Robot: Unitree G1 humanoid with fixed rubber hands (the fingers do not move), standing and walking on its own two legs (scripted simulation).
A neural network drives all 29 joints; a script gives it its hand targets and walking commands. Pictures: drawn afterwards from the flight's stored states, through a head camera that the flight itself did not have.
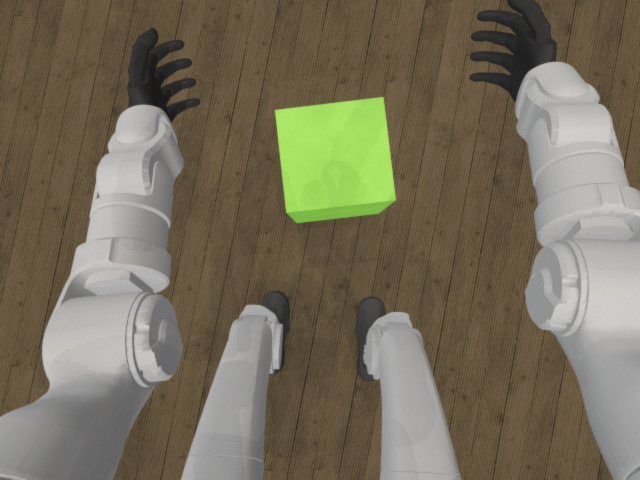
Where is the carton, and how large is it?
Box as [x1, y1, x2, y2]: [275, 97, 395, 222]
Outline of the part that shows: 383,97 275,110 286,212 296,222 378,213 395,200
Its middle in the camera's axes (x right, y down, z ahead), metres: +0.04 -0.16 +0.86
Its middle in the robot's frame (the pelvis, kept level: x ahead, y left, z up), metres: +0.53 +0.01 -0.53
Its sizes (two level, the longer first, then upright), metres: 0.210 0.200 0.250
